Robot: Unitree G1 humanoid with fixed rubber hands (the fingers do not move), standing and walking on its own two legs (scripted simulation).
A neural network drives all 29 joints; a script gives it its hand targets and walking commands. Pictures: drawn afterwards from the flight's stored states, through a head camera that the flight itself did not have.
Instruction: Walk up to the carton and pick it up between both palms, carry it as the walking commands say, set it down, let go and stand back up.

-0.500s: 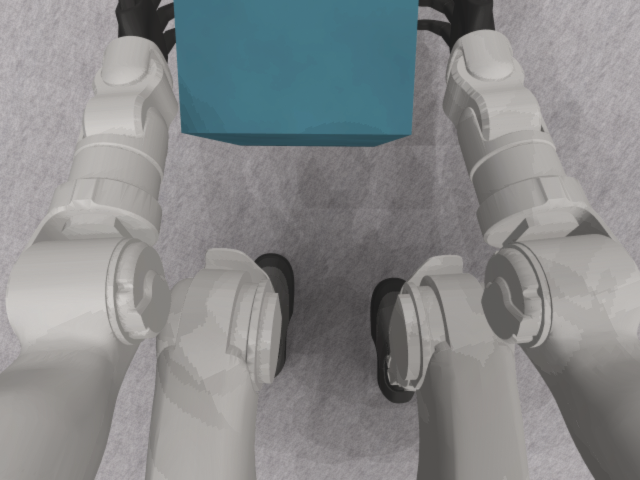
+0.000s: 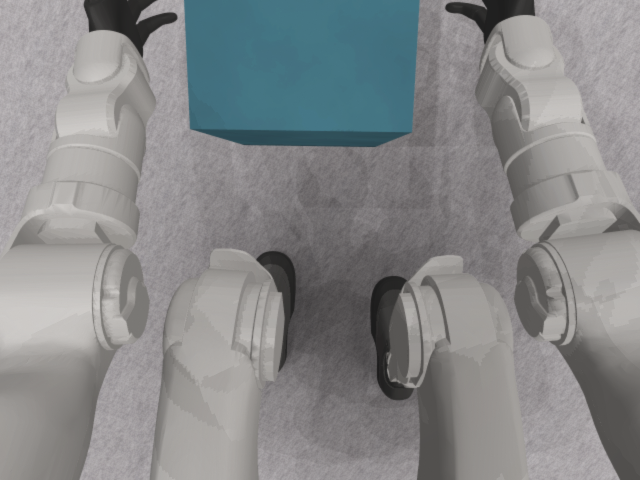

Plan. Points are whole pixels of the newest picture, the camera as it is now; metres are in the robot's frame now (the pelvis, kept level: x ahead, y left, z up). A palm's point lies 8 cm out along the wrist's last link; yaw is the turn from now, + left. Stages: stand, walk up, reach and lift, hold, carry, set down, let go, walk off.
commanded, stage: set down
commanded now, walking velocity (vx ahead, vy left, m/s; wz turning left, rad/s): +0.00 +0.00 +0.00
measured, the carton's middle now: (307, 47) +0.54 +0.06 -0.25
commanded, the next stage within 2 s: let go in 1.18 s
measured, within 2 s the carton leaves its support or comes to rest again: neither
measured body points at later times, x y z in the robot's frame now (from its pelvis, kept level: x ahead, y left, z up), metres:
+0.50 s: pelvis +0.02 +0.01 +0.11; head +0.34 +0.03 +0.42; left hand +0.54 +0.24 -0.01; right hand +0.57 -0.13 +0.00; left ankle +0.13 +0.11 -0.34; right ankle +0.10 -0.10 -0.34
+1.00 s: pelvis +0.04 +0.01 +0.25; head +0.34 +0.03 +0.59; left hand +0.53 +0.25 +0.15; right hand +0.57 -0.14 +0.15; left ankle +0.13 +0.11 -0.34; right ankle +0.10 -0.10 -0.34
